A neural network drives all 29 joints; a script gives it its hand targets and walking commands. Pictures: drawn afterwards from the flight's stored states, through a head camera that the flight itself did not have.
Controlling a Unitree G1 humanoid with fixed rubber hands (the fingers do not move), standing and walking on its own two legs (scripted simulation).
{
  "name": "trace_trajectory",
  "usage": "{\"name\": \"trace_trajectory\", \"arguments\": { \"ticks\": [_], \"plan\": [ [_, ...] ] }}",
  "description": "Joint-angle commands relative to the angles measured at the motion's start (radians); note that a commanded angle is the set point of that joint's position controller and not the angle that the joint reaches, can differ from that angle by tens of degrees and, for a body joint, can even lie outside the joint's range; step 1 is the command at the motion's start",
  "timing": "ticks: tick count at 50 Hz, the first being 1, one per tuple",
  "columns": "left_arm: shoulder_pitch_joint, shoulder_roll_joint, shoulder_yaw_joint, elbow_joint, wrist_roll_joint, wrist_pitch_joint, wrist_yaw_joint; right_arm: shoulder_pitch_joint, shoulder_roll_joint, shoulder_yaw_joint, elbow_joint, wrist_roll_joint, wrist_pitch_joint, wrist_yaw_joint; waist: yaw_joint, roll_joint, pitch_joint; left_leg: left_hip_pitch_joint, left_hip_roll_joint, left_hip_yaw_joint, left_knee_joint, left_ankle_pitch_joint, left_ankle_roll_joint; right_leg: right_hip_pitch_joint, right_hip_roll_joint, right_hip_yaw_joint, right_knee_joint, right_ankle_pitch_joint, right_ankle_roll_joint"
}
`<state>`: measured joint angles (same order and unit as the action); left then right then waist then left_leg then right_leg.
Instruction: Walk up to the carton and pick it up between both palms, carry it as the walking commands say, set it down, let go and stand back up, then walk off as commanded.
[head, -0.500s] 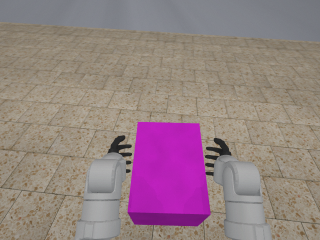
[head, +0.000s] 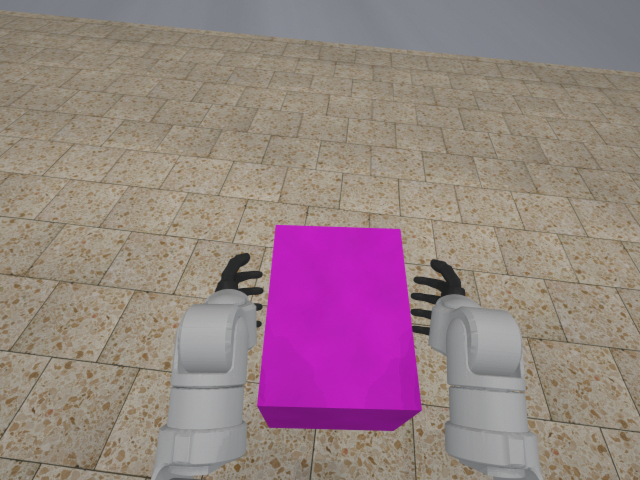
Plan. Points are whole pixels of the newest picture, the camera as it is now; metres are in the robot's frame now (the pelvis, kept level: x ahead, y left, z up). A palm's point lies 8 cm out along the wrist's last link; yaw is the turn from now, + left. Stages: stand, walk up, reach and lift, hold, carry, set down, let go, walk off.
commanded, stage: carry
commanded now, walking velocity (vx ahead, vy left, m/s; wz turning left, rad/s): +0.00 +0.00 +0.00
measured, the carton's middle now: (334, 328) +0.34 -0.02 -0.03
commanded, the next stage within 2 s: none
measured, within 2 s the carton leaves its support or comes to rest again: neither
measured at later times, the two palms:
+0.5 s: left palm (235, 311) +0.29 +0.11 +0.09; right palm (459, 319) +0.28 -0.15 +0.09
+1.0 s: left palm (249, 307) +0.30 +0.10 +0.08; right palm (466, 315) +0.29 -0.17 +0.08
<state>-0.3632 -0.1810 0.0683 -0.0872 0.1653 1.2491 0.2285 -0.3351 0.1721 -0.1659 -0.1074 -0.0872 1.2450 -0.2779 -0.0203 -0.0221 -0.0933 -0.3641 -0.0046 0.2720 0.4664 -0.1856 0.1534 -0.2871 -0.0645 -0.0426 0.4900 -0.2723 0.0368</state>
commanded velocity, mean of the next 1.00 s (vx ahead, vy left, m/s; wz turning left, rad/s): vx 0.00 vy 0.00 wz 0.00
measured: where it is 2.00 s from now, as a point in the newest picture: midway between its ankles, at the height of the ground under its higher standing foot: outside the picture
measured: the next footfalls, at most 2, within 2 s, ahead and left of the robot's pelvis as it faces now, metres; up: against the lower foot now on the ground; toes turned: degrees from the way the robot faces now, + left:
none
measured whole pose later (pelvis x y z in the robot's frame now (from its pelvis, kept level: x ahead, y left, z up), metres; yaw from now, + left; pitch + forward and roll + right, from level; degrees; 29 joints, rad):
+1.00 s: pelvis +0.00 -0.02 +0.00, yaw +0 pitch +3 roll -1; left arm -0.39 -0.19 0.09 0.03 0.21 1.16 0.20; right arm -0.36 0.18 -0.19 0.01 -0.15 1.17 -0.24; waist -0.01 -0.01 -0.11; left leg -0.36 0.02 0.26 0.48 -0.18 0.12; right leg -0.28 -0.05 -0.07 0.50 -0.26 0.04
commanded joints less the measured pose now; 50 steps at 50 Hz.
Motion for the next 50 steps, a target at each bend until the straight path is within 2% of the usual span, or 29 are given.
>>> {"name": "trace_trajectory", "arguments": {
  "ticks": [1,2,3,4,5,11,14,15,17,19,20,21,22,25,27,28,31,33,34,38,40,41,42,43,44,46,47,49,50],
  "plan": [
    [-0.493,-1.078,-0.577,-0.071,-0.458,-0.031,-0.358,-0.548,1.023,0.646,-0.043,0.408,0.003,0.451,0.004,0.056,-0.251,0.195,0.263,-0.305,-0.174,-0.021,-0.084,0.01,-0.008,-0.018,-0.015,-0.039,-0.028],
    [-0.476,-1.092,-0.59,-0.077,-0.462,-0.029,-0.358,-0.524,1.006,0.639,-0.027,0.415,0.007,0.454,-0.001,0.072,-0.271,0.213,0.248,-0.279,-0.155,-0.02,-0.077,0.009,-0.005,-0.01,-0.007,-0.016,-0.036],
    [-0.482,-1.103,-0.586,-0.084,-0.468,-0.033,-0.358,-0.516,1.019,0.635,-0.019,0.409,0.006,0.453,0.005,0.037,-0.309,0.24,0.237,-0.265,-0.133,0.042,-0.067,0.037,-0.012,-0.002,-0.036,-0.002,-0.037],
    [-0.43,-1.098,-0.573,-0.042,-0.465,-0.031,-0.359,-0.554,1.004,0.645,-0.066,0.426,0.0,0.451,-0.006,0.065,-0.283,0.242,0.265,-0.307,-0.166,0.038,-0.106,-0.004,0.01,-0.014,0.0,-0.042,-0.035],
    [-0.457,-1.086,-0.576,-0.055,-0.447,-0.035,-0.356,-0.566,1.024,0.655,-0.053,0.417,0.002,0.452,0.004,0.092,-0.319,0.251,0.258,-0.273,-0.14,0.108,-0.092,0.024,-0.007,-0.012,-0.012,-0.016,-0.033],
    [-0.453,-1.076,-0.567,-0.048,-0.444,-0.036,-0.364,-0.521,1.009,0.637,-0.023,0.394,0.009,0.453,0.004,0.013,-0.289,0.235,0.229,-0.23,-0.083,0.243,-0.081,0.035,-0.035,0.002,-0.024,0.054,-0.023],
    [-0.483,-1.103,-0.584,-0.06,-0.467,-0.036,-0.369,-0.53,1.003,0.624,-0.027,0.399,0.004,0.45,0.005,0.037,-0.295,0.286,0.212,-0.201,-0.036,0.313,-0.075,0.015,-0.04,0.012,-0.038,0.08,-0.015],
    [-0.497,-1.092,-0.576,-0.045,-0.457,-0.034,-0.368,-0.536,1.006,0.614,0.004,0.392,0.009,0.456,-0.001,0.082,-0.266,0.248,0.215,-0.216,-0.074,0.291,-0.093,0.0,-0.043,0.009,-0.012,0.063,-0.014],
    [-0.461,-1.078,-0.567,-0.016,-0.452,-0.031,-0.37,-0.496,0.992,0.602,0.011,0.376,0.005,0.453,-0.002,0.057,-0.23,0.187,0.24,-0.263,-0.149,-0.039,-0.083,0.011,-0.034,0.001,-0.037,-0.012,-0.009],
    [-0.478,-1.086,-0.558,-0.005,-0.441,-0.03,-0.365,-0.599,1.014,0.637,-0.042,0.403,0.003,0.459,-0.001,0.096,-0.196,0.184,0.265,-0.301,-0.207,-0.072,-0.113,-0.028,-0.021,-0.009,-0.001,-0.035,-0.002],
    [-0.522,-1.109,-0.574,-0.032,-0.47,-0.034,-0.366,-0.57,1.014,0.623,-0.013,0.403,0.002,0.459,0.004,0.113,-0.207,0.183,0.248,-0.289,-0.194,-0.064,-0.096,-0.012,-0.029,0.002,-0.01,-0.01,-0.013],
    [-0.488,-1.102,-0.573,-0.02,-0.462,-0.033,-0.365,-0.562,1.006,0.615,-0.026,0.39,0.0,0.457,0.006,0.068,-0.247,0.201,0.246,-0.262,-0.16,-0.014,-0.079,0.011,-0.037,-0.005,-0.023,0.01,-0.014],
    [-0.481,-1.095,-0.57,-0.001,-0.459,-0.031,-0.368,-0.53,1.011,0.615,0.012,0.383,0.007,0.454,0.0,0.022,-0.247,0.201,0.238,-0.263,-0.156,-0.024,-0.09,0.009,-0.029,-0.007,-0.022,-0.012,-0.017],
    [-0.477,-1.077,-0.541,0.004,-0.442,-0.043,-0.372,-0.585,1.018,0.621,-0.004,0.383,0.002,0.453,0.003,-0.027,-0.242,0.154,0.226,-0.256,-0.172,-0.136,-0.084,0.04,-0.032,0.008,-0.046,-0.018,-0.033],
    [-0.439,-1.091,-0.538,0.033,-0.438,-0.039,-0.376,-0.606,1.013,0.64,-0.034,0.4,-0.002,0.452,0.009,-0.016,-0.213,0.103,0.225,-0.253,-0.175,-0.262,-0.083,0.029,-0.034,0.01,-0.067,-0.032,-0.041],
    [-0.476,-1.085,-0.554,-0.018,-0.451,-0.048,-0.372,-0.6,1.013,0.645,-0.03,0.403,-0.003,0.453,0.003,-0.005,-0.232,0.13,0.224,-0.253,-0.166,-0.205,-0.086,0.026,-0.042,0.023,-0.061,-0.001,-0.043],
    [-0.459,-1.081,-0.541,0.024,-0.442,-0.042,-0.37,-0.595,1.011,0.623,-0.007,0.389,-0.002,0.445,0.004,0.038,-0.244,0.144,0.228,-0.264,-0.147,-0.071,-0.094,0.043,-0.049,0.025,-0.034,0.045,-0.044],
    [-0.496,-1.092,-0.555,-0.027,-0.446,-0.058,-0.37,-0.556,1.012,0.612,0.005,0.387,-0.011,0.453,0.008,0.033,-0.284,0.159,0.201,-0.218,-0.11,-0.055,-0.082,0.055,-0.059,0.028,-0.057,0.063,-0.05],
    [-0.493,-1.089,-0.553,-0.021,-0.442,-0.056,-0.369,-0.576,1.006,0.612,0.004,0.386,-0.012,0.456,0.004,0.059,-0.24,0.144,0.215,-0.241,-0.13,-0.066,-0.084,0.033,-0.057,0.029,-0.047,0.069,-0.046],
    [-0.458,-1.068,-0.543,-0.005,-0.426,-0.062,-0.37,-0.553,1.029,0.618,0.035,0.371,-0.013,0.456,0.004,-0.015,-0.266,0.195,0.208,-0.249,-0.098,-0.056,-0.079,-0.003,-0.053,0.054,-0.074,0.038,-0.055],
    [-0.468,-1.088,-0.544,0.017,-0.43,-0.065,-0.375,-0.57,1.005,0.606,0.004,0.367,-0.027,0.455,0.008,0.045,-0.239,0.146,0.206,-0.24,-0.122,-0.131,-0.082,0.01,-0.048,0.041,-0.065,0.034,-0.05],
    [-0.515,-1.082,-0.549,-0.019,-0.436,-0.064,-0.374,-0.564,1.014,0.611,0.019,0.362,-0.023,0.456,0.0,0.037,-0.216,0.133,0.209,-0.259,-0.16,-0.133,-0.096,0.002,-0.036,0.029,-0.039,0.022,-0.043],
    [-0.474,-1.085,-0.542,0.029,-0.437,-0.066,-0.375,-0.561,1.019,0.598,0.046,0.364,-0.024,0.453,-0.001,0.026,-0.222,0.152,0.235,-0.294,-0.176,-0.176,-0.099,-0.009,-0.021,0.023,-0.026,-0.02,-0.041],
    [-0.454,-1.073,-0.506,0.095,-0.407,-0.074,-0.381,-0.574,1.002,0.556,0.077,0.34,-0.043,0.457,0.005,0.054,-0.2,0.111,0.233,-0.277,-0.181,-0.238,-0.084,0.013,-0.045,0.033,-0.046,0.0,-0.039],
    [-0.458,-1.076,-0.491,0.113,-0.397,-0.094,-0.379,-0.565,0.985,0.552,0.1,0.334,-0.058,0.455,0.01,0.036,-0.226,0.121,0.199,-0.233,-0.13,-0.13,-0.085,0.023,-0.057,0.035,-0.054,0.055,-0.043],
    [-0.478,-1.096,-0.526,0.042,-0.42,-0.104,-0.379,-0.562,1.007,0.593,0.043,0.35,-0.065,0.458,0.0,0.025,-0.258,0.204,0.225,-0.261,-0.107,0.056,-0.096,-0.017,-0.037,0.027,-0.03,0.046,-0.043],
    [-0.475,-1.073,-0.494,0.079,-0.391,-0.114,-0.378,-0.569,1.003,0.566,0.078,0.325,-0.076,0.461,0.003,0.019,-0.277,0.207,0.233,-0.25,-0.099,0.039,-0.078,0.002,-0.048,0.023,-0.05,0.052,-0.039],
    [-0.467,-1.074,-0.475,0.121,-0.377,-0.134,-0.381,-0.56,1.007,0.548,0.114,0.325,-0.095,0.457,0.005,-0.007,-0.286,0.212,0.2,-0.229,-0.054,0.14,-0.083,0.016,-0.063,0.043,-0.045,0.085,-0.048],
    [-0.45,-1.082,-0.506,0.071,-0.396,-0.141,-0.382,-0.582,1.016,0.592,0.037,0.352,-0.105,0.459,0.004,0.009,-0.286,0.173,0.201,-0.223,-0.057,0.115,-0.086,0.037,-0.067,0.043,-0.051,0.098,-0.044]
  ]
}}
